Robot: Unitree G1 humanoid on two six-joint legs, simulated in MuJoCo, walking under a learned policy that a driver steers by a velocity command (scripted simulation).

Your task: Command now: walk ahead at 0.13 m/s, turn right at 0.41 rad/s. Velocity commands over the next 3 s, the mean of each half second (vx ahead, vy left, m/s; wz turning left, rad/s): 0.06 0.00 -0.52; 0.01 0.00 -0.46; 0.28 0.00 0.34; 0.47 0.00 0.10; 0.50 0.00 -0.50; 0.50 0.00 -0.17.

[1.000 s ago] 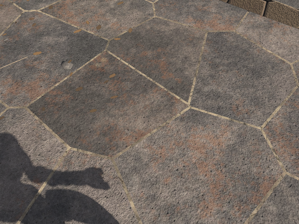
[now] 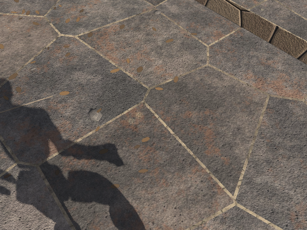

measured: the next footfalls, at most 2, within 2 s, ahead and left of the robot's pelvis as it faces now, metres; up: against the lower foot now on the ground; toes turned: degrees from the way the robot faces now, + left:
right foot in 0.26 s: +0.08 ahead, -0.15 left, +0.00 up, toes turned -12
left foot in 0.72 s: +0.14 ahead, +0.07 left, +0.00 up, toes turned -30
